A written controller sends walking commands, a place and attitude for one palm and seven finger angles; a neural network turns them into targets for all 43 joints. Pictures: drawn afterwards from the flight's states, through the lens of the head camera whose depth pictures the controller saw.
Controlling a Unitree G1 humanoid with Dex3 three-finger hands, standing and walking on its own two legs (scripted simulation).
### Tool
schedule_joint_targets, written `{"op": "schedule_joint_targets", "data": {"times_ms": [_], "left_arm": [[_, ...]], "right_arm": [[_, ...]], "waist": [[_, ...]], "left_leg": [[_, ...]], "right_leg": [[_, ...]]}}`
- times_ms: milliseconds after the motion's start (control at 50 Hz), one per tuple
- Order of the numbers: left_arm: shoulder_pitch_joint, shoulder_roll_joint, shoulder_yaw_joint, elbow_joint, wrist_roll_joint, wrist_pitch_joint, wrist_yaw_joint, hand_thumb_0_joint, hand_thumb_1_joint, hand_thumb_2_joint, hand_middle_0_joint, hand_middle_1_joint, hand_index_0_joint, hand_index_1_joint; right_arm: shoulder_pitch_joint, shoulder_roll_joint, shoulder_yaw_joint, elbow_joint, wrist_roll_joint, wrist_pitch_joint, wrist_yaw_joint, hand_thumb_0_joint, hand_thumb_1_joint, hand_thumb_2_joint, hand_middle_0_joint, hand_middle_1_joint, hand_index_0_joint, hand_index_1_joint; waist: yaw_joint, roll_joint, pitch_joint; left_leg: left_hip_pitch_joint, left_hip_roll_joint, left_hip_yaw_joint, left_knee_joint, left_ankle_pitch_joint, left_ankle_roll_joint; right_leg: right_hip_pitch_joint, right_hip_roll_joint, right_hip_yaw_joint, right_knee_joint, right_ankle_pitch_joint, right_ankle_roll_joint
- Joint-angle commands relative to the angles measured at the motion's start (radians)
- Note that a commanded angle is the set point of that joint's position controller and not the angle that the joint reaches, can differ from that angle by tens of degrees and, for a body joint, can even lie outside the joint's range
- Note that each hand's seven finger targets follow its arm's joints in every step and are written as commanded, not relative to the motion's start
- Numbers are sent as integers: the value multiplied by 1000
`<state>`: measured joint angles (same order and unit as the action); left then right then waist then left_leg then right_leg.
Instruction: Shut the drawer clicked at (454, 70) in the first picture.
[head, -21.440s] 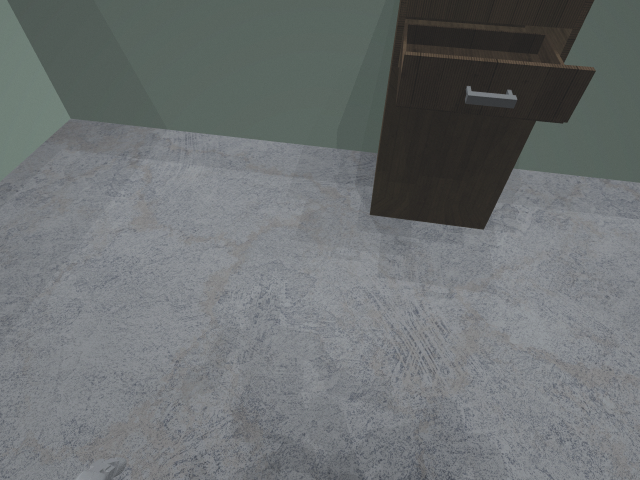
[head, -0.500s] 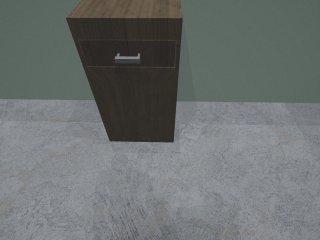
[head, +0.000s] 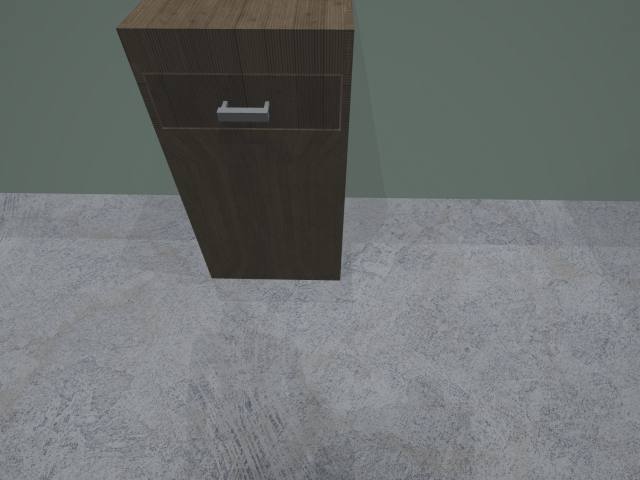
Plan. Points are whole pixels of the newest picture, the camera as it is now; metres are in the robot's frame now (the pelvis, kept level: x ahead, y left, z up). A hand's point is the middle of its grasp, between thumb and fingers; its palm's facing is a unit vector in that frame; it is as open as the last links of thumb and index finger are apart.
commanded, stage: look to check the result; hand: left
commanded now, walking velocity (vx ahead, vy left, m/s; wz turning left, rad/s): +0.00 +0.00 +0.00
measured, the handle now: (244, 109) +0.89 +0.23 -0.02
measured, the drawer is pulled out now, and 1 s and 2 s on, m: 0.00 0.00 0.00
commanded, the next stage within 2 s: stand and wait in 0.38 s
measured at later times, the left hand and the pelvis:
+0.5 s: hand out of the picture +0.02 +0.17 -0.17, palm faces +0.03 -0.97 -0.22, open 7.4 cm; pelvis +0.01 -0.01 +0.00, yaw +0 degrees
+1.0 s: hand out of the picture +0.04 +0.19 -0.17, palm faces +0.01 -0.97 -0.26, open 7.4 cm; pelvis +0.01 -0.02 +0.00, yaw -1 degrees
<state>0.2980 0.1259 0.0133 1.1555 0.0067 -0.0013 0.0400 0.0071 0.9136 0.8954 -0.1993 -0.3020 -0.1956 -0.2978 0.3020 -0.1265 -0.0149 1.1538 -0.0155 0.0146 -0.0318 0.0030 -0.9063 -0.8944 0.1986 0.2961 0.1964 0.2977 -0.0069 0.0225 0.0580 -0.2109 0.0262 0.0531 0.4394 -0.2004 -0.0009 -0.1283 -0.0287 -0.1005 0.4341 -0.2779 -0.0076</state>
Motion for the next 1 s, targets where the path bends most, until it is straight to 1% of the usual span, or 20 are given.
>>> {"op": "schedule_joint_targets", "data": {"times_ms": [0,60,100,120,160,180,300,340,420,440,460,580,680,740,780,800,820,880,940,980], "left_arm": [[69,115,18,-22,2,-15,3,0,900,900,-200,-300,-200,-300],[62,119,17,-19,3,-15,3,0,900,900,-200,-300,-200,-300],[60,124,18,-20,2,-17,2,0,900,900,-200,-300,-200,-300],[58,124,19,-18,2,-18,2,0,900,900,-200,-300,-200,-300],[51,134,20,-23,3,-18,1,0,900,900,-200,-300,-200,-300],[49,135,20,-22,3,-19,1,0,900,900,-200,-300,-200,-300],[27,150,21,-25,3,-19,-1,0,900,900,-200,-300,-200,-300],[25,160,23,-30,4,-22,-1,0,900,900,-200,-300,-200,-300],[9,167,23,-31,1,-21,-3,0,900,900,-200,-300,-200,-300],[7,175,26,-36,3,-23,-2,0,900,900,-200,-300,-200,-300],[2,173,25,-35,2,-24,-3,0,900,900,-200,-300,-200,-300],[-17,190,27,-39,2,-24,-4,0,900,900,-200,-300,-200,-300],[-29,203,29,-41,2,-24,-6,0,900,900,-200,-300,-200,-300],[-34,211,30,-43,3,-26,-5,0,900,900,-200,-300,-200,-300],[-41,215,29,-43,1,-26,-7,0,900,900,-200,-300,-200,-300],[-47,216,29,-44,1,-25,-7,0,900,900,-200,-300,-200,-300],[-48,220,30,-43,1,-26,-7,0,900,900,-200,-300,-200,-300],[-49,225,31,-43,1,-27,-8,0,900,900,-200,-300,-200,-300],[-58,233,31,-45,3,-27,-8,0,900,900,-200,-300,-200,-300],[-63,237,31,-45,2,-27,-8,0,900,900,-200,-300,-200,-300]], "right_arm": [[67,-87,-14,-23,-1,-12,-5,0,-900,-900,200,300,200,300],[52,-93,-16,-25,0,-12,-6,0,-900,-900,200,300,200,300],[48,-101,-15,-24,-1,-14,-6,0,-900,-900,200,300,200,300],[42,-104,-17,-25,-1,-14,-7,0,-900,-900,200,300,200,300],[37,-109,-16,-26,0,-14,-6,0,-900,-900,200,300,200,300],[31,-112,-17,-28,-1,-14,-7,0,-900,-900,200,300,200,300],[10,-124,-16,-27,-2,-11,-5,0,-900,-900,200,300,200,300],[6,-136,-18,-32,-1,-12,-5,0,-900,-900,200,300,200,300],[-10,-141,-15,-31,-3,-13,-5,0,-900,-900,200,300,200,300],[-8,-151,-18,-36,-1,-14,-5,0,-900,-900,200,300,200,300],[-14,-152,-18,-35,-2,-15,-6,0,-900,-900,200,300,200,300],[-25,-166,-17,-35,-3,-16,-6,0,-900,-900,200,300,200,300],[-36,-176,-19,-35,-2,-15,-4,0,-900,-900,200,300,200,300],[-42,-189,-20,-39,-1,-15,-4,0,-900,-900,200,300,200,300],[-47,-193,-19,-38,-2,-16,-4,0,-900,-900,200,300,200,300],[-51,-193,-20,-38,-2,-16,-4,0,-900,-900,200,300,200,300],[-49,-196,-19,-37,-2,-17,-4,0,-900,-900,200,300,200,300],[-56,-202,-20,-41,-2,-18,-4,0,-900,-900,200,300,200,300],[-66,-212,-22,-42,0,-17,-4,0,-900,-900,200,300,200,300],[-71,-215,-20,-40,-2,-18,-3,0,-900,-900,200,300,200,300]], "waist": [[-5,-19,27],[-4,-14,37],[-4,-21,19],[-3,-9,18],[-4,-28,16],[-2,-25,16],[-4,-28,34],[-3,-28,16],[0,-16,21],[-1,-28,3],[-1,-17,0],[-1,-20,-4],[-1,-30,-1],[-1,-18,-15],[-1,-28,-18],[-1,-17,-6],[-2,-14,-16],[0,-26,-26],[-1,-21,-11],[-1,-24,-21]], "left_leg": [[34,72,-62,-62,113,25],[40,78,-62,-66,127,26],[45,79,-61,-66,139,25],[49,79,-60,-67,137,24],[47,81,-61,-67,148,23],[49,80,-61,-66,150,22],[47,81,-58,-74,128,18],[53,82,-60,-69,142,17],[54,84,-59,-77,149,15],[61,85,-62,-73,164,15],[65,87,-60,-75,167,15],[74,91,-60,-82,181,14],[73,92,-60,-90,168,13],[86,92,-61,-87,182,13],[85,94,-61,-91,175,12],[81,93,-61,-94,174,12],[84,95,-62,-97,178,12],[95,97,-62,-95,194,14],[96,98,-61,-100,190,12],[101,99,-64,-104,193,13]], "right_leg": [[-84,-89,81,-118,83,-33],[-84,-89,83,-120,108,-32],[-66,-87,83,-118,127,-32],[-68,-88,86,-121,130,-32],[-58,-89,81,-121,149,-30],[-56,-91,82,-123,158,-30],[-62,-92,86,-142,137,-31],[-50,-92,87,-141,161,-31],[-43,-95,86,-142,183,-30],[-30,-91,89,-139,206,-30],[-27,-95,88,-139,214,-31],[-16,-95,89,-142,241,-30],[-15,-97,87,-152,222,-28],[-8,-96,93,-151,245,-29],[-6,-96,95,-153,242,-29],[-9,-97,95,-155,240,-29],[-2,-97,96,-155,243,-30],[3,-99,92,-153,268,-29],[-9,-97,97,-158,259,-28],[-1,-99,97,-158,262,-28]]}}
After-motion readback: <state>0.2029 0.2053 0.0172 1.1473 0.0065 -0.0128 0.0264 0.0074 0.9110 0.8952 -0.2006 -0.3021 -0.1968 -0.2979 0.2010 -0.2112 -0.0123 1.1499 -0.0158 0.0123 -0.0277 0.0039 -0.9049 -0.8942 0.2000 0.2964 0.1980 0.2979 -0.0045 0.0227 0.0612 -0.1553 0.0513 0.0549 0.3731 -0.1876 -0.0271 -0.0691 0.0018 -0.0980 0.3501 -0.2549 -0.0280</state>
